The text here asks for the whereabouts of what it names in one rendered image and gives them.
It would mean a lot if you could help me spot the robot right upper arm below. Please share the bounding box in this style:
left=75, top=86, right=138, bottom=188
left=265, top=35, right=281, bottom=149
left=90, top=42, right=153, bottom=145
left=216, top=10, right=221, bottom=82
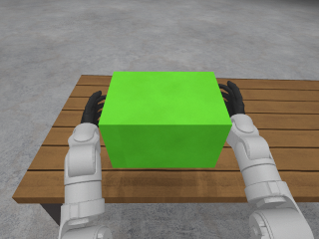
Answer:
left=249, top=207, right=313, bottom=239

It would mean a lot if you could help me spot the carton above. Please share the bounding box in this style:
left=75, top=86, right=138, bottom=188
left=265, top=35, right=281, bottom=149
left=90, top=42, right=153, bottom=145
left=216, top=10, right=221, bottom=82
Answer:
left=98, top=72, right=232, bottom=168

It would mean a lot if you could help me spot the left robot forearm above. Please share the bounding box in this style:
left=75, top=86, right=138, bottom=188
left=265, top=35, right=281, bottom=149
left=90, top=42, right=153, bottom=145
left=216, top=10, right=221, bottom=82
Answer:
left=58, top=122, right=106, bottom=239

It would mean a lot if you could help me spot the table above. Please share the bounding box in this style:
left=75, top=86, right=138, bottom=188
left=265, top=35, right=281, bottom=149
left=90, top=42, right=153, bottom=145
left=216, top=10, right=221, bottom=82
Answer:
left=12, top=75, right=319, bottom=226

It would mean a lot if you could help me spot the robot left hand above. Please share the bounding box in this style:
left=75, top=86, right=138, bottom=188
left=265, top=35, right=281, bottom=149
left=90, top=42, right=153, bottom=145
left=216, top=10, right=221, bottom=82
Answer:
left=80, top=91, right=107, bottom=127

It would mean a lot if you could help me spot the robot right hand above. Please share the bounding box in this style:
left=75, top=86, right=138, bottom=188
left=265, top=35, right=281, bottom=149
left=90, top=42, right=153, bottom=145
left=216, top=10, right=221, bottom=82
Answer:
left=218, top=81, right=245, bottom=118

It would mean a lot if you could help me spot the robot left upper arm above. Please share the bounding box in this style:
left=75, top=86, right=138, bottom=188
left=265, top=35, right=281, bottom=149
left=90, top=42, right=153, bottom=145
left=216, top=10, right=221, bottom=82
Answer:
left=62, top=224, right=113, bottom=239

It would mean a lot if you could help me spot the right robot forearm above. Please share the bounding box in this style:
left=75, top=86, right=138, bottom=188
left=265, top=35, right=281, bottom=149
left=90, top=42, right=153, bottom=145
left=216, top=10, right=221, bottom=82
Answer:
left=226, top=114, right=314, bottom=239

